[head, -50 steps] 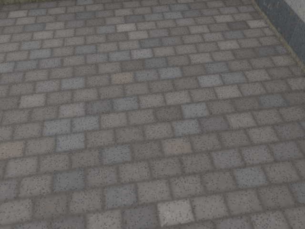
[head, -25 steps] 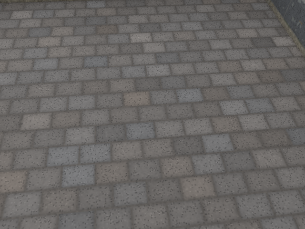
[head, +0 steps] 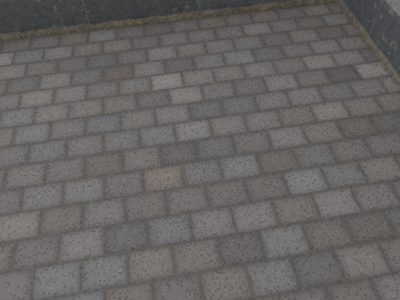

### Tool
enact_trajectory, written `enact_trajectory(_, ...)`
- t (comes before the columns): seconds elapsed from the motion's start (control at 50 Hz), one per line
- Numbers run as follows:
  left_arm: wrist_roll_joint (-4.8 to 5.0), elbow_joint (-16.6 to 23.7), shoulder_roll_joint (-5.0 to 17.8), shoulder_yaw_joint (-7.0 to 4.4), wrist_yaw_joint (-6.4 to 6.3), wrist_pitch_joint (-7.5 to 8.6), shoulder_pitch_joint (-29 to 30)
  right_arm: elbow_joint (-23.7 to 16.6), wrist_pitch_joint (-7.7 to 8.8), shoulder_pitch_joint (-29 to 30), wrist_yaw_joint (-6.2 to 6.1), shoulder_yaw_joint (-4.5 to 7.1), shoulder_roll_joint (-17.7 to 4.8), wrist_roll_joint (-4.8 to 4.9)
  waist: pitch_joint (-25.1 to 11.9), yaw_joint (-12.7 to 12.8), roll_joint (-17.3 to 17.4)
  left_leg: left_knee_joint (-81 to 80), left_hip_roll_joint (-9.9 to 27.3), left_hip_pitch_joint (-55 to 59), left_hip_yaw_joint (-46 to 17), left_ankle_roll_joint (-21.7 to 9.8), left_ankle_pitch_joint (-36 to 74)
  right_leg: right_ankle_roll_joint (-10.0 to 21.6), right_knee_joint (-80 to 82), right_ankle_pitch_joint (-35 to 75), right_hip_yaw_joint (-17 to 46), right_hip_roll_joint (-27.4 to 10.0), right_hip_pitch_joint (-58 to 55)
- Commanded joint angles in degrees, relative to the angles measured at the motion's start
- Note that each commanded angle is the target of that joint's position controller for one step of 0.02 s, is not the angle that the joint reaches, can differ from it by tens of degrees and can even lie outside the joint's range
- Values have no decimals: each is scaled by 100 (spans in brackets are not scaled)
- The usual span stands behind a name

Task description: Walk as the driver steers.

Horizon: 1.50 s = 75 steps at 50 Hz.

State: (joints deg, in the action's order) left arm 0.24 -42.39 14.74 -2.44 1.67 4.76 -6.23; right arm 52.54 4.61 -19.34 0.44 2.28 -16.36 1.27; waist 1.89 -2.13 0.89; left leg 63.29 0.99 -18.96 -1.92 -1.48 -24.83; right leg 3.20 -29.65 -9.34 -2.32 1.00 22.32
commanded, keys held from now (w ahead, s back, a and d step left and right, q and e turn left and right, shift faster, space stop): w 0.10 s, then w+q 0.46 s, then w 0.02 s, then no key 0.42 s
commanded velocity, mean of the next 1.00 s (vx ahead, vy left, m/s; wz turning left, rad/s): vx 0.39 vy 0.00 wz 0.25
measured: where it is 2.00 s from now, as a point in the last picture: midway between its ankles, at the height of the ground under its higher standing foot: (171, 281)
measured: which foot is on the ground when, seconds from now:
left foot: up 0.00-0.44, down 0.46-0.92, up 0.94-1.00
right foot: down 0.00-0.48, up 0.50-0.88, down 0.90-1.00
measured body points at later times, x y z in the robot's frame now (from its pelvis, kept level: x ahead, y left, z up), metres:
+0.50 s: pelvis +0.26 +0.06 -0.01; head +0.30 +0.07 +0.43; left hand +0.25 +0.34 -0.15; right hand +0.50 -0.16 -0.10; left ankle +0.35 +0.15 -0.73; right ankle +0.09 -0.09 -0.69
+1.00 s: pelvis +0.48 +0.08 +0.00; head +0.51 +0.08 +0.44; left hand +0.58 +0.37 -0.10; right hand +0.65 -0.15 -0.13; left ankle +0.36 +0.16 -0.70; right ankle +0.61 +0.02 -0.73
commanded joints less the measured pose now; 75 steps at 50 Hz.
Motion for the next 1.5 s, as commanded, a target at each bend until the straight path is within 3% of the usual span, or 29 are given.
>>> enact_trajectory(0.02, -52, 107, 582, -152, 7, 44, -538, -547, 86, 341, -37, 191, -632, -38, -397, 271, -516, 293, 663, -1929, -196, -10, 641, 982, 1717, 349, 1974, -1511, -1704)
enact_trajectory(0.1, -48, -64, 744, -208, -12, 154, -605, -600, -84, 384, -73, 169, -364, -97, -241, 75, -530, -379, 724, -1733, -129, 173, 1364, 1093, 2178, 1020, 1327, -1340, -1144)
enact_trajectory(0.22, -65, -375, 918, -244, -143, 132, -1000, -870, -72, 1334, 40, 115, -225, -37, 7, 411, -415, -2076, 580, -1893, -87, 150, 3006, 777, 2352, 1181, 381, -1253, -1524)
enact_trajectory(0.34, 6, -691, 1015, -295, -185, 0, -1388, -1370, -81, 2150, 219, 70, -212, -2, 293, 699, -338, -2858, 388, -2286, 24, -73, 2581, 641, 2057, 1483, -3, -1655, -2689)
enact_trajectory(0.4, 47, -672, 1177, -350, -245, -113, -1226, -1526, -88, 2017, 310, 127, -343, -27, 93, 503, -515, -2972, 103, -1761, 435, -308, 1749, 448, 1315, 3340, -263, -1712, -2996)
enact_trajectory(0.44, 57, -597, 1265, -372, -324, -217, -1072, -1314, -111, 899, 297, 338, -662, -35, -609, -126, -543, -3267, -380, -143, 794, -570, 1735, 204, -277, 4914, -616, -1472, -2746)
enact_trajectory(0.46, 13, -496, 1178, -324, -370, -209, -1112, -1091, -134, -72, 217, 532, -1068, -19, -1139, -523, -252, -3334, -140, 1547, 167, -844, 2001, -18, -1714, 4079, -702, -1247, -1638)
enact_trajectory(0.48, -153, -201, 487, -81, -279, -46, -1555, -1076, -147, -493, 138, 693, -1772, -18, -1769, -262, 1166, -3510, 1382, 3823, -2708, -1878, 1635, -425, -3978, 146, -648, -274, 1027)
enact_trajectory(0.5, -88, -201, 581, -55, -187, 192, -1346, -1164, -113, -590, 142, 563, -1428, -8, -2447, -369, 1031, -4406, 1917, 4403, -4505, -2264, 1302, -413, -4821, -2360, 542, 174, 1976)
enact_trajectory(0.52, 136, -33, 943, -162, -113, 324, -777, -1167, -89, -421, 137, 469, -1110, -56, -1770, -487, 692, -4484, 1674, 3952, -3633, -1920, 1377, -283, -4959, -1994, 819, -186, 2457)
enact_trajectory(0.54, 160, 59, 907, -136, -114, 386, -523, -1233, -76, -79, 124, 426, -949, -49, -1209, -322, 306, -4509, 1426, 3118, -2855, -1700, 1704, -209, -4569, -1493, 725, -437, 2402)
enact_trajectory(0.56, 41, 50, 892, -162, -155, 383, -435, -1326, -86, 289, 119, 379, -803, -48, -796, -98, -19, -4619, 1211, 2255, -2332, -1557, 2171, -244, -4057, -1195, 668, -624, 2111)
enact_trajectory(0.6, -41, 4, 893, -222, -179, 226, -622, -1506, -89, 724, 91, 282, -569, -147, -498, 266, 182, -4884, 971, 1191, -1761, -1465, 3248, -367, -3563, -882, 613, -807, 1386)
enact_trajectory(0.68, -114, 56, 591, -168, -252, 38, -619, -1402, -57, 635, -26, 331, -788, -155, -437, 372, 238, -4804, 684, 509, -729, -1350, 5574, -675, -2531, -171, 345, -615, 1025)
enact_trajectory(0.8, -58, 234, 514, -107, -114, 81, 216, -1132, -201, 245, -149, 278, -735, -103, -606, -51, 427, -4536, 596, 923, -601, -934, 4690, -535, -518, 1630, 369, -281, 447)
enact_trajectory(0.9, -203, 106, 765, -212, -53, 169, -248, -1017, -253, 448, -153, 213, -585, -92, -647, 312, 319, -3387, 600, 1369, -969, -661, 4402, -84, 619, 1874, 395, -211, -306)
enact_trajectory(0.92, -272, 97, 1012, -249, -95, 193, -443, -1068, -220, 301, -148, 178, -478, -183, -993, 268, -27, -2793, 213, 1066, -818, -418, 3793, 129, 462, 4016, 828, -697, -1194)
enact_trajectory(0.94, -344, 139, 1152, -244, -132, 155, -533, -964, -172, -491, -133, 103, -243, -228, -1636, -26, -911, -1796, -218, 82, -698, -83, 1786, 938, -15, 5786, 1678, -1662, -2690)
enact_trajectory(0.96, -257, 60, 621, -134, -133, 58, -768, -849, -209, -630, -132, 70, -302, -183, -2142, 227, -1397, -959, -377, -369, -543, 219, -952, 1533, 153, 5674, 2436, -2249, -3045)
enact_trajectory(0.98, -120, -4, 399, -42, -102, -15, -793, -916, -321, -265, -126, 141, -606, -121, -1910, 315, -1086, -656, -236, -622, -592, 343, -1649, 1504, 453, 4201, 2698, -2215, -2716)
enact_trajectory(1.02, -77, 39, 506, -33, -86, -150, -259, -955, -620, 205, -196, 194, -595, -95, -1113, 234, -612, -577, 13, -789, -469, 497, -1204, 1109, 987, 1480, 2496, -1897, -1673)
enact_trajectory(1.06, -153, 127, 667, -76, -107, -259, 339, -904, -789, 187, -239, 190, -450, -108, -645, 24, -898, -1401, 143, -227, -306, 529, -660, 772, 1436, -85, 2012, -1473, -594)
enact_trajectory(1.18, -75, -155, 411, -8, -181, -355, 148, -584, -684, 20, -206, 169, -274, -309, -598, 0, -665, -3538, 141, 1165, -42, 132, 1367, 126, 1302, -1885, 1121, -823, 84)
enact_trajectory(1.22, -77, -139, 491, -54, -167, -355, 120, -583, -634, 248, -251, 278, -705, -262, -82, 273, 215, -3853, 337, 156, -292, -105, -130, -170, 928, -1651, 679, -338, -136)
enact_trajectory(1.24, -79, -113, 577, -72, -189, -354, 277, -631, -564, 383, -265, 263, -569, -248, 10, 204, 292, -4022, 316, -117, -278, -87, -326, -188, 590, -1233, 641, -286, -360)
enact_trajectory(1.34, 7, 13, 553, -190, -212, -425, 235, -687, -408, 179, -418, 404, -774, -192, -114, 108, 615, -3986, 884, 454, -586, -291, 1247, -10, -538, 179, 419, 15, 271)
enact_trajectory(1.4, -8, 81, 502, -242, -117, -500, 63, -861, -421, 371, -525, 443, -789, -158, -275, 135, 907, -3794, 1533, 685, -865, -647, 2480, -4, -1268, -437, 259, -33, 501)
enact_trajectory(1.46, 14, 143, 571, -306, -36, -543, -87, -977, -429, 527, -563, 475, -826, -102, -276, 197, 532, -3261, 1435, 445, -491, -439, 2623, 195, -892, 67, 325, -147, 43)
enact_trajectory(1.5, -4, 155, 1146, -485, -89, -547, -451, -1138, -446, 534, -550, 459, -655, -192, -534, 233, -1128, -1452, 60, -582, 729, 431, 1179, 925, 338, 1828, 2311, -935, -947)
Velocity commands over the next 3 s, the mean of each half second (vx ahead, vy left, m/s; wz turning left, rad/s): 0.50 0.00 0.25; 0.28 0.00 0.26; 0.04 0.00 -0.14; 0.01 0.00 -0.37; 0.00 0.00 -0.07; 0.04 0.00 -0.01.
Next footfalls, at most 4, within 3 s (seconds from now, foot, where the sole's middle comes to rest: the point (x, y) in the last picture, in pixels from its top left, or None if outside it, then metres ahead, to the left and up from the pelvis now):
0.46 left None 0.39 0.16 -0.77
0.90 right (200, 245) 0.65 0.03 -0.77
1.18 left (136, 295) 0.49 0.24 -0.77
1.86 left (134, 271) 0.57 0.25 -0.77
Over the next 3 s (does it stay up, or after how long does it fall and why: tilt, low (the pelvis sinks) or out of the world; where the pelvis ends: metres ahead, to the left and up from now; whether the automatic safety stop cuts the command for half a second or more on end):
stays up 0.52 0.12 0.00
